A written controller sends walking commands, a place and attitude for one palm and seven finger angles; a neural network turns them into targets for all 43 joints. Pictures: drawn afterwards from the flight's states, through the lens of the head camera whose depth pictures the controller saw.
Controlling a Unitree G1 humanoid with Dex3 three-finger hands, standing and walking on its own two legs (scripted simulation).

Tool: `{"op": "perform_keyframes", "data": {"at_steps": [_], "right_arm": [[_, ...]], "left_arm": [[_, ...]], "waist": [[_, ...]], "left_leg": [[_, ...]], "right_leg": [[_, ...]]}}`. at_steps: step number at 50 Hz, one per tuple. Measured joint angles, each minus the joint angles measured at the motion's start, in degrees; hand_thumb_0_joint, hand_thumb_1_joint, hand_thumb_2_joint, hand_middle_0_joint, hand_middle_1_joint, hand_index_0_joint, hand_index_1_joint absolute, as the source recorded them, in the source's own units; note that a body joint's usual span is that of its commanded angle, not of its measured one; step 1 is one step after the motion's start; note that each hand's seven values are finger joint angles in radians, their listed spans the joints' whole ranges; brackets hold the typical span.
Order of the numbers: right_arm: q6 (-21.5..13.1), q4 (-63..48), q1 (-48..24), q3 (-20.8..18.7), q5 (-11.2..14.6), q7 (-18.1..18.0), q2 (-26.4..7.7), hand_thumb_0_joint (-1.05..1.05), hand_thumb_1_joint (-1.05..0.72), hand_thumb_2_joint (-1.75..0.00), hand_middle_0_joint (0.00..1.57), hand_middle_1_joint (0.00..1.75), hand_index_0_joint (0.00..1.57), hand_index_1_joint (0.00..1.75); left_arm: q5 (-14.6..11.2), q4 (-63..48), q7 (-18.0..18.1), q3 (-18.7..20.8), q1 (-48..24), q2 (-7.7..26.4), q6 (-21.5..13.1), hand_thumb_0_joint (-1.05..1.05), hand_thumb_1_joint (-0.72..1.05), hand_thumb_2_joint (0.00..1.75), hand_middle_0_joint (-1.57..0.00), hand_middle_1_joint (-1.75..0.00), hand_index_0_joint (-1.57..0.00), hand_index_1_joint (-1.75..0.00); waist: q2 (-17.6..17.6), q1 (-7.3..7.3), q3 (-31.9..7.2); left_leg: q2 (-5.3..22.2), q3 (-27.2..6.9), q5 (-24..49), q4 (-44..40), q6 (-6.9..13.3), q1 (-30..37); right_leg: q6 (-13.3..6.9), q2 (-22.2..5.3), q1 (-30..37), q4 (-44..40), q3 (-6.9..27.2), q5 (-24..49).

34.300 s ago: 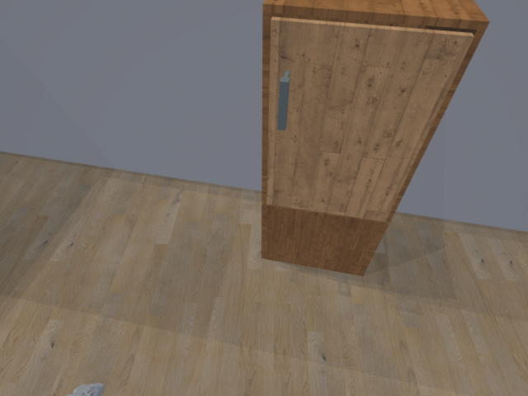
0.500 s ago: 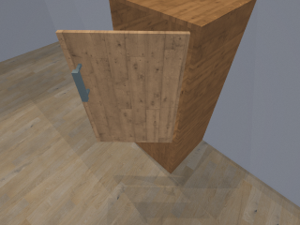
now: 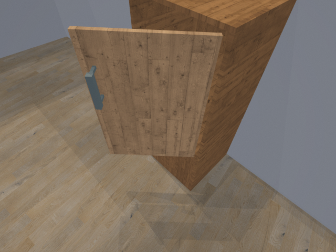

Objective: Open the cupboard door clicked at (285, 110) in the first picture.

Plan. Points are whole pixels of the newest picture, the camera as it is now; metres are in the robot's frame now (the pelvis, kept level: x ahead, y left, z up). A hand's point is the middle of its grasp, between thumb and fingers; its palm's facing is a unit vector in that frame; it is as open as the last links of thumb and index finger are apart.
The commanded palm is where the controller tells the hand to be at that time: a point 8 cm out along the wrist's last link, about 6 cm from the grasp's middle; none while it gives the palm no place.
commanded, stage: come to a stop and stand still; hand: left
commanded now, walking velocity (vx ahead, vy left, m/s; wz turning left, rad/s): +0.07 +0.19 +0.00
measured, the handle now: (96, 88) +0.55 +0.27 +0.06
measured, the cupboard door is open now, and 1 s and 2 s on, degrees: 43 43 43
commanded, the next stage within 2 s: look again from close up in 1.56 s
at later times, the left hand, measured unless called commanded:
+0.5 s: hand out of the picture +0.04 +0.22 -0.17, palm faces -0.03 -0.97 -0.25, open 7.4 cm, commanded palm none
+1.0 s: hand out of the picture +0.05 +0.18 -0.17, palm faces -0.03 -0.98 -0.21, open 7.4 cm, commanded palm none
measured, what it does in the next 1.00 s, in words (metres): stands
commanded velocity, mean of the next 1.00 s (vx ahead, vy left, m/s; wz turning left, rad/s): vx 0.00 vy -0.02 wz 0.00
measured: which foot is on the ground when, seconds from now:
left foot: down 0.00-1.00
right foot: down 0.00-1.00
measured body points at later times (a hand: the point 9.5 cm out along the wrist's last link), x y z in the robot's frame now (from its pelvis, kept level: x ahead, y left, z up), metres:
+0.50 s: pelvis +0.01 +0.03 +0.00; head +0.02 +0.02 +0.45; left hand +0.05 +0.27 -0.15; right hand +0.07 -0.20 -0.16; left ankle +0.02 +0.10 -0.73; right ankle -0.03 -0.10 -0.73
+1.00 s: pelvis +0.03 +0.00 +0.00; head +0.06 +0.00 +0.45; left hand +0.05 +0.23 -0.15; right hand +0.04 -0.23 -0.16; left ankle +0.02 +0.10 -0.73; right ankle -0.03 -0.10 -0.73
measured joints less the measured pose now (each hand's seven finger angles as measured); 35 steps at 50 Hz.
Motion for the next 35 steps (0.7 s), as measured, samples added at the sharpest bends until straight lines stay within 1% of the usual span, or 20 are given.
{"op": "perform_keyframes", "data": {"at_steps": [7, 9, 10, 11, 13, 15, 16, 18, 19, 20, 22, 23, 28, 35], "right_arm": [[0.90, -1.84, 0.71, -0.71, -0.27, 0.22, -0.50, 0.01, -0.91, -0.90, 0.20, 0.30, 0.20, 0.30], [0.89, -3.36, 0.70, -0.70, -0.19, 0.22, -1.04, 0.01, -0.91, -0.90, 0.20, 0.30, 0.20, 0.30], [0.84, -4.39, 0.76, -0.71, -0.20, 0.26, -1.14, 0.01, -0.91, -0.90, 0.20, 0.30, 0.20, 0.30], [0.57, -5.32, 0.88, -0.72, -0.28, 0.32, -1.13, 0.01, -0.91, -0.90, 0.20, 0.30, 0.20, 0.30], [-0.12, -6.52, 1.02, -0.51, -0.34, 0.15, -0.93, 0.01, -0.91, -0.90, 0.20, 0.30, 0.20, 0.30], [-0.37, -6.83, 0.83, -0.17, -0.37, -0.20, -0.39, 0.01, -0.91, -0.90, 0.20, 0.30, 0.20, 0.30], [-0.35, -6.80, 0.65, 0.01, -0.41, -0.34, -0.06, 0.01, -0.91, -0.90, 0.20, 0.30, 0.20, 0.30], [-0.01, -6.59, 0.15, 0.00, -0.32, -0.76, 0.32, 0.01, -0.92, -0.90, 0.20, 0.30, 0.20, 0.30], [0.19, -6.42, -0.10, -0.02, -0.25, -0.79, 0.34, 0.01, -0.93, -0.90, 0.20, 0.30, 0.20, 0.30], [0.38, -6.10, -0.33, -0.15, -0.19, -0.81, 0.12, 0.01, -0.93, -0.90, 0.20, 0.30, 0.20, 0.30], [0.66, -5.48, -0.61, -0.31, -0.22, -0.66, -0.17, 0.01, -0.94, -0.90, 0.20, 0.30, 0.20, 0.30], [0.66, -5.29, -0.65, -0.30, -0.24, -0.54, -0.18, 0.01, -0.94, -0.90, 0.20, 0.30, 0.20, 0.30], [-0.19, -4.30, -0.05, -0.07, -0.27, -0.29, 0.04, 0.01, -0.93, -0.90, 0.20, 0.30, 0.20, 0.30], [-0.76, -1.46, 1.06, 0.36, -0.09, -0.54, 0.42, 0.01, -0.92, -0.90, 0.20, 0.30, 0.20, 0.30]], "left_arm": [[0.29, -1.30, 0.04, 1.13, 0.98, -0.03, 1.01, 0.00, 0.90, 0.89, -0.20, -0.30, -0.20, -0.30], [0.34, -1.37, 0.85, 0.95, 1.11, -0.30, 0.26, 0.00, 0.90, 0.89, -0.20, -0.30, -0.20, -0.30], [0.37, -1.66, 0.96, 0.82, 1.25, -0.26, 0.09, 0.00, 0.90, 0.89, -0.20, -0.30, -0.20, -0.30], [0.40, -1.89, 0.97, 0.73, 1.20, -0.14, 0.11, 0.01, 0.90, 0.89, -0.20, -0.30, -0.20, -0.30], [0.10, -2.12, 1.03, 0.40, 0.50, 0.16, 0.27, 0.01, 0.90, 0.89, -0.20, -0.30, -0.20, -0.30], [-0.24, -2.31, 1.14, 0.15, -0.37, 0.47, 0.41, 0.01, 0.90, 0.89, -0.20, -0.30, -0.20, -0.30], [-0.30, -2.40, 1.15, 0.08, -0.80, 0.58, 0.42, 0.01, 0.90, 0.89, -0.20, -0.30, -0.20, -0.30], [-0.38, -2.75, 1.02, 0.07, -1.32, 0.74, 0.31, 0.01, 0.91, 0.89, -0.20, -0.30, -0.20, -0.30], [-0.32, -2.84, 0.92, 0.06, -1.54, 0.70, 0.29, 0.01, 0.91, 0.89, -0.20, -0.30, -0.19, -0.30], [-0.23, -2.76, 0.79, -0.05, -1.76, 0.38, 0.38, 0.01, 0.91, 0.89, -0.20, -0.30, -0.19, -0.30], [-0.08, -2.83, 0.46, -0.38, -1.61, -0.19, 0.35, 0.01, 0.91, 0.89, -0.20, -0.30, -0.19, -0.30], [-0.04, -2.95, 0.33, -0.51, -1.41, -0.36, 0.33, 0.00, 0.91, 0.89, -0.20, -0.30, -0.19, -0.30], [-0.05, -2.85, 0.02, -0.87, -1.15, -1.03, 0.27, 0.00, 0.91, 0.89, -0.20, -0.30, -0.19, -0.30], [-0.22, -1.62, 0.17, -0.98, -1.43, -1.23, -0.11, 0.01, 0.92, 0.89, -0.20, -0.30, -0.20, -0.30]], "waist": [[-0.97, 0.38, 0.25], [0.04, 0.23, 0.51], [0.32, -0.02, 0.57], [0.51, -0.34, 0.65], [1.01, -0.59, 0.97], [1.40, -0.38, 1.14], [1.59, -0.26, 1.15], [1.69, -0.08, 0.87], [1.84, -0.23, 0.67], [2.49, -0.41, 0.45], [3.36, -0.66, -0.35], [3.43, -0.78, -0.74], [2.63, -1.12, -1.56], [1.20, -0.98, -0.80]], "left_leg": [[-1.41, 0.76, -2.64, 3.48, 1.04, -0.91], [-0.94, 0.71, -3.90, 5.87, 1.52, -2.24], [-0.89, 0.79, -4.53, 6.86, 1.79, -2.86], [-1.01, 0.84, -4.96, 7.54, 2.07, -3.32], [-1.34, 0.95, -5.25, 8.04, 2.73, -3.54], [-1.62, 1.41, -4.82, 7.19, 3.26, -2.94], [-1.73, 1.65, -4.49, 6.63, 3.40, -2.61], [-2.09, 2.26, -4.01, 5.86, 3.39, -2.24], [-2.25, 2.35, -3.93, 5.74, 3.30, -2.20], [-2.13, 2.14, -3.85, 5.52, 3.21, -2.01], [-1.83, 1.97, -3.35, 4.18, 3.03, -1.40], [-1.73, 2.03, -3.00, 3.40, 2.95, -1.16], [-1.51, 2.37, -1.71, 0.29, 2.55, 0.06], [-1.21, 2.32, -1.23, -1.88, 1.73, 1.68]], "right_leg": [[1.01, -1.59, -1.08, 3.87, 0.65, -2.81], [1.55, -1.20, -1.44, 4.18, 0.61, -3.01], [1.48, -1.15, -1.83, 4.58, 0.69, -3.18], [0.83, -1.23, -2.35, 5.40, 0.71, -3.49], [-1.14, -1.18, -3.70, 8.33, 0.89, -4.96], [-2.10, -0.49, -5.12, 11.47, 1.13, -8.13], [-2.38, -0.11, -5.53, 11.77, 0.92, -8.18], [-2.78, 0.49, -5.35, 8.66, 0.51, -5.02], [-2.55, 0.77, -5.05, 7.20, 0.99, -2.12], [-1.84, 0.94, -4.67, 6.52, 0.93, -1.13], [-0.77, 1.24, -3.86, 4.73, 0.84, -0.79], [-0.61, 1.35, -3.64, 3.93, 0.92, -0.64], [-0.87, 1.64, -2.88, 1.36, 1.34, 0.39], [-1.45, 2.01, -1.57, -0.29, 1.37, 0.60]]}}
